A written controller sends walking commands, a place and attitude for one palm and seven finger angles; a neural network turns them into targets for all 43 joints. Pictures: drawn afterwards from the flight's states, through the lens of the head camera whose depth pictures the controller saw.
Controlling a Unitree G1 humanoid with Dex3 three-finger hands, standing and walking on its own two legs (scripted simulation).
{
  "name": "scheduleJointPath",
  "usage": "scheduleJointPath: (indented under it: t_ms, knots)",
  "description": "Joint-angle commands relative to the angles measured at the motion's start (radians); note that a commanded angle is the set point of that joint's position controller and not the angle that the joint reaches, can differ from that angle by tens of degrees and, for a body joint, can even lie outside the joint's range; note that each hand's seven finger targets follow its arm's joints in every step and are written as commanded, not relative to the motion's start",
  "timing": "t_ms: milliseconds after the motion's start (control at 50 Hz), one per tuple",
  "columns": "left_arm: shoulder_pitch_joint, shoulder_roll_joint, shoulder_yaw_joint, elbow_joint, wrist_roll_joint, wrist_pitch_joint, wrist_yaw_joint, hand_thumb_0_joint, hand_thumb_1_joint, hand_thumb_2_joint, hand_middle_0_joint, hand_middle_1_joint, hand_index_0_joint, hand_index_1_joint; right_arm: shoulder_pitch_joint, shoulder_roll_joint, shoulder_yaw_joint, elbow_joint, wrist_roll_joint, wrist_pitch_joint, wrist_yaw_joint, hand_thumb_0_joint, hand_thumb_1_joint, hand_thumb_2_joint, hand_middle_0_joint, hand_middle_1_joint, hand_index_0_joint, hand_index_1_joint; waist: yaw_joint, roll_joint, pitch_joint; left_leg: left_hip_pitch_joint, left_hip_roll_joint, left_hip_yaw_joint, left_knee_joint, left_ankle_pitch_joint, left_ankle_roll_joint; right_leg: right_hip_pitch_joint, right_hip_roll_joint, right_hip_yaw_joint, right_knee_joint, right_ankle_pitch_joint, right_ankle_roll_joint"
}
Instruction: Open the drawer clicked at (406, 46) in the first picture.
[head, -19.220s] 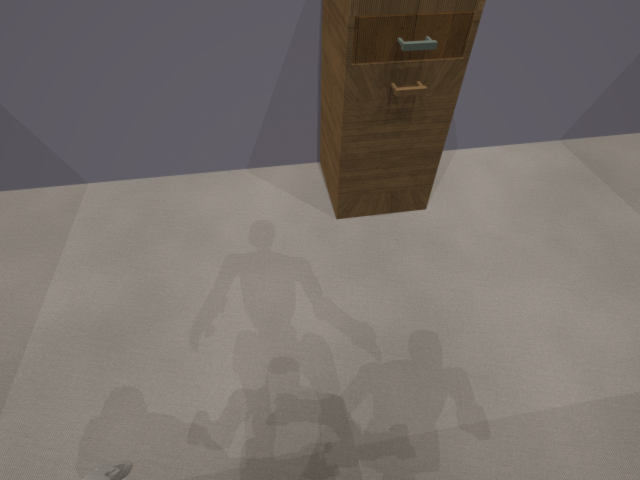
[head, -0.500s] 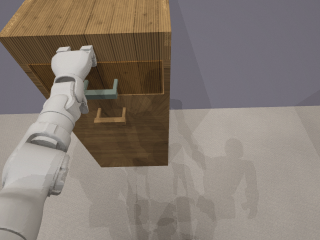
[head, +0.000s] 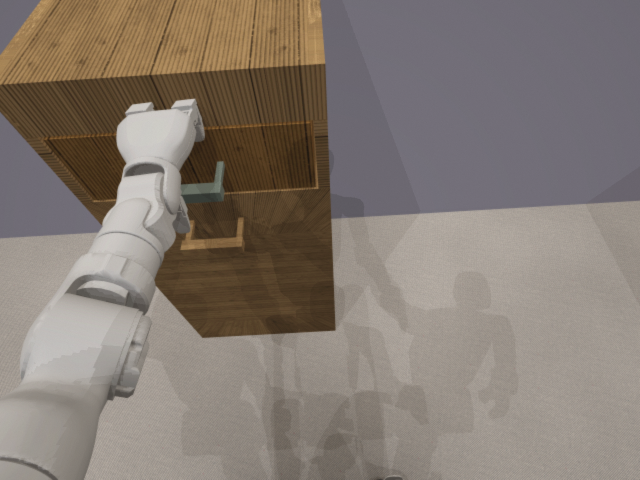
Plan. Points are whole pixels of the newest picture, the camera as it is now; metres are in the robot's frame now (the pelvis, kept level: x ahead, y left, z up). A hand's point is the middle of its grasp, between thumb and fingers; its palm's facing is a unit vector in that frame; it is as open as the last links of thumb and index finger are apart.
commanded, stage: move the hooked fingers above the handle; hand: left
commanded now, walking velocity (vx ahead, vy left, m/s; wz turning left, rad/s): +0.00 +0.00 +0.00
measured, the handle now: (188, 182) +0.54 +0.18 +0.02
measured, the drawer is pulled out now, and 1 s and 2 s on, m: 0.00 0.00 0.00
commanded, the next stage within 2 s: lower the fingers behind the handle in 1.14 s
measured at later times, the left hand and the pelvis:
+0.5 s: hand (172, 172) +0.51 +0.18 +0.08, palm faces +0.04 -0.01 -1.00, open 13.5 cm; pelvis +0.00 +0.00 -0.01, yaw +1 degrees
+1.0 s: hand (166, 184) +0.50 +0.19 +0.07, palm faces -0.02 -0.02 -1.00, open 13.8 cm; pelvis +0.00 +0.01 +0.00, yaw +1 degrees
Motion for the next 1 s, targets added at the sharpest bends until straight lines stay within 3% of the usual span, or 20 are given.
scheduleJointPath:
  t_ms: [0,80,120,160,240,260,280,360,380,420,460,500,560,620,660,740,780,840,940,980]
  knots:
    - [-0.382,0.339,0.070,-0.067,0.000,0.017,-0.073,0.000,-0.500,0.300,-0.300,-1.200,-0.300,-1.200,0.102,-0.170,-0.046,-0.086,0.008,-0.019,-0.042,0.000,-0.900,-0.900,0.200,0.300,0.200,0.300,-0.015,-0.187,-0.305,0.062,-0.045,-0.015,-0.060,0.222,0.036,0.312,0.037,0.018,-0.069,0.277,-0.001]
    - [-0.340,0.268,0.008,-0.109,0.007,-0.081,-0.113,0.000,-0.500,0.300,-0.300,-1.200,-0.300,-1.200,0.107,-0.164,-0.048,-0.115,0.007,-0.039,-0.047,0.000,-0.900,-0.900,0.200,0.300,0.200,0.300,-0.022,-0.139,-0.252,0.053,-0.044,-0.013,-0.052,0.167,0.034,0.258,0.033,0.031,-0.077,0.207,-0.006]
    - [-0.351,0.311,0.039,-0.148,0.006,-0.129,-0.114,0.000,-0.500,0.300,-0.300,-1.200,-0.300,-1.200,0.119,-0.166,-0.050,-0.125,0.006,-0.050,-0.049,0.000,-0.900,-0.900,0.200,0.300,0.200,0.300,-0.017,-0.124,-0.268,0.044,-0.046,-0.018,-0.039,0.149,0.033,0.247,0.033,0.038,-0.065,0.182,-0.009]
    - [-0.410,0.335,0.065,-0.238,0.001,-0.185,-0.098,0.000,-0.500,0.300,-0.300,-1.200,-0.300,-1.200,0.137,-0.160,-0.061,-0.131,0.002,-0.062,-0.049,0.000,-0.900,-0.900,0.200,0.300,0.200,0.300,-0.022,-0.108,-0.342,0.069,-0.049,-0.025,-0.018,0.175,0.037,0.262,0.036,0.045,-0.051,0.198,-0.012]
    - [-0.530,0.365,0.100,-0.371,0.016,-0.251,-0.012,0.000,-0.500,0.300,-0.300,-1.200,-0.300,-1.200,0.178,-0.150,-0.081,-0.108,-0.014,-0.086,-0.039,0.000,-0.900,-0.900,0.200,0.300,0.200,0.300,-0.024,0.011,-0.471,0.142,-0.052,-0.044,0.022,0.260,0.030,0.225,0.045,0.042,-0.011,0.241,-0.022]
    - [-0.559,0.340,0.086,-0.396,0.014,-0.255,0.010,0.000,-0.500,0.300,-0.300,-1.200,-0.300,-1.200,0.184,-0.150,-0.086,-0.101,-0.018,-0.091,-0.034,0.000,-0.900,-0.900,0.200,0.300,0.200,0.300,-0.034,-0.001,-0.500,0.158,-0.054,-0.047,0.036,0.291,0.033,0.221,0.050,0.042,-0.009,0.263,-0.022]
    - [-0.577,0.358,0.099,-0.388,0.017,-0.250,0.038,0.000,-0.500,0.300,-0.300,-1.200,-0.300,-1.200,0.197,-0.154,-0.089,-0.085,-0.021,-0.095,-0.031,0.000,-0.900,-0.900,0.200,0.300,0.200,0.300,-0.046,0.003,-0.507,0.163,-0.051,-0.054,0.041,0.298,0.032,0.206,0.050,0.038,-0.006,0.264,-0.020]
    - [-0.570,0.372,0.129,-0.327,0.021,-0.175,0.102,0.000,-0.500,0.300,-0.300,-1.200,-0.300,-1.200,0.201,-0.161,-0.090,-0.048,-0.029,-0.094,-0.012,0.000,-0.900,-0.900,0.200,0.300,0.200,0.300,-0.038,0.036,-0.549,0.192,-0.051,-0.055,0.053,0.383,0.022,0.203,0.057,0.021,0.009,0.311,-0.025]
    - [-0.550,0.381,0.133,-0.276,0.022,-0.142,0.106,0.000,-0.500,0.300,-0.300,-1.200,-0.300,-1.200,0.203,-0.161,-0.087,-0.040,-0.027,-0.088,-0.008,0.000,-0.900,-0.900,0.200,0.300,0.200,0.300,-0.038,0.027,-0.532,0.174,-0.050,-0.053,0.050,0.379,0.021,0.208,0.057,0.018,0.009,0.317,-0.021]
    - [-0.518,0.326,0.089,-0.201,0.014,-0.078,0.090,0.000,-0.500,0.300,-0.300,-1.200,-0.300,-1.200,0.194,-0.162,-0.082,-0.033,-0.021,-0.080,0.003,0.000,-0.900,-0.900,0.200,0.300,0.200,0.300,-0.032,0.013,-0.482,0.148,-0.047,-0.048,0.029,0.366,0.018,0.217,0.057,0.012,-0.004,0.315,-0.021]
    - [-0.486,0.350,0.115,-0.171,0.009,-0.049,0.062,0.000,-0.500,0.300,-0.300,-1.200,-0.300,-1.200,0.187,-0.171,-0.080,-0.040,-0.014,-0.069,0.004,0.000,-0.900,-0.900,0.200,0.300,0.200,0.300,-0.025,-0.064,-0.470,0.131,-0.046,-0.042,0.016,0.377,0.023,0.258,0.060,0.013,-0.018,0.346,-0.018]
    - [-0.500,0.370,0.112,-0.147,0.013,-0.033,0.043,0.000,-0.500,0.300,-0.300,-1.200,-0.300,-1.200,0.175,-0.171,-0.071,-0.044,-0.007,-0.061,-0.001,0.000,-0.900,-0.900,0.200,0.300,0.200,0.300,-0.024,-0.087,-0.421,0.093,-0.048,-0.039,-0.009,0.316,0.026,0.269,0.056,0.013,-0.029,0.313,-0.013]
    - [-0.458,0.368,0.115,-0.147,0.014,-0.043,0.010,0.000,-0.500,0.300,-0.300,-1.200,-0.300,-1.200,0.156,-0.170,-0.070,-0.062,-0.005,-0.057,-0.010,0.000,-0.900,-0.900,0.200,0.300,0.200,0.300,-0.012,-0.105,-0.410,0.097,-0.047,-0.031,-0.024,0.299,0.030,0.298,0.052,0.019,-0.043,0.307,-0.015]
    - [-0.416,0.390,0.117,-0.111,0.009,-0.059,-0.022,0.000,-0.500,0.300,-0.300,-1.200,-0.300,-1.200,0.148,-0.172,-0.057,-0.078,0.001,-0.060,-0.022,0.000,-0.900,-0.900,0.200,0.300,0.200,0.300,-0.011,-0.146,-0.326,0.049,-0.045,-0.028,-0.044,0.217,0.032,0.285,0.045,0.024,-0.056,0.244,-0.009]
    - [-0.394,0.405,0.131,-0.133,0.015,-0.091,-0.034,0.000,-0.500,0.300,-0.300,-1.200,-0.300,-1.200,0.142,-0.169,-0.058,-0.095,-0.001,-0.061,-0.028,0.000,-0.900,-0.900,0.200,0.300,0.200,0.300,0.004,-0.124,-0.355,0.058,-0.047,-0.025,-0.042,0.220,0.033,0.300,0.044,0.029,-0.053,0.240,-0.013]
    - [-0.395,0.341,0.084,-0.196,0.025,-0.149,-0.041,0.000,-0.500,0.300,-0.300,-1.200,-0.300,-1.200,0.164,-0.160,-0.067,-0.105,-0.004,-0.079,-0.029,0.000,-0.900,-0.900,0.200,0.300,0.200,0.300,-0.004,-0.077,-0.376,0.111,-0.040,-0.032,-0.028,0.235,0.030,0.242,0.049,0.024,-0.044,0.221,-0.018]
    - [-0.411,0.289,0.048,-0.216,0.016,-0.171,-0.039,0.000,-0.500,0.300,-0.300,-1.200,-0.300,-1.200,0.174,-0.157,-0.073,-0.100,-0.006,-0.083,-0.027,0.000,-0.900,-0.900,0.200,0.300,0.200,0.300,-0.024,-0.080,-0.384,0.143,-0.036,-0.040,-0.018,0.250,0.032,0.216,0.051,0.022,-0.046,0.219,-0.017]
    - [-0.503,0.261,0.033,-0.305,0.001,-0.202,-0.020,0.000,-0.500,0.300,-0.300,-1.200,-0.300,-1.200,0.189,-0.158,-0.085,-0.085,-0.013,-0.093,-0.022,0.000,-0.900,-0.900,0.200,0.300,0.200,0.300,-0.045,-0.052,-0.423,0.201,-0.036,-0.055,-0.001,0.291,0.032,0.186,0.055,0.024,-0.042,0.229,-0.019]
    - [-0.551,0.293,0.065,-0.310,0.009,-0.195,0.034,0.000,-0.500,0.300,-0.300,-1.200,-0.300,-1.200,0.203,-0.157,-0.090,-0.050,-0.019,-0.095,-0.011,0.000,-0.900,-0.900,0.200,0.300,0.200,0.300,-0.038,0.026,-0.439,0.226,-0.040,-0.073,0.016,0.364,0.019,0.153,0.061,0.012,-0.022,0.248,-0.028]
    - [-0.547,0.319,0.090,-0.282,0.017,-0.170,0.057,0.000,-0.500,0.300,-0.300,-1.200,-0.300,-1.200,0.202,-0.159,-0.088,-0.041,-0.024,-0.091,-0.006,0.000,-0.900,-0.900,0.200,0.300,0.200,0.300,-0.035,0.021,-0.462,0.224,-0.040,-0.072,0.023,0.396,0.017,0.164,0.061,0.009,-0.015,0.272,-0.028]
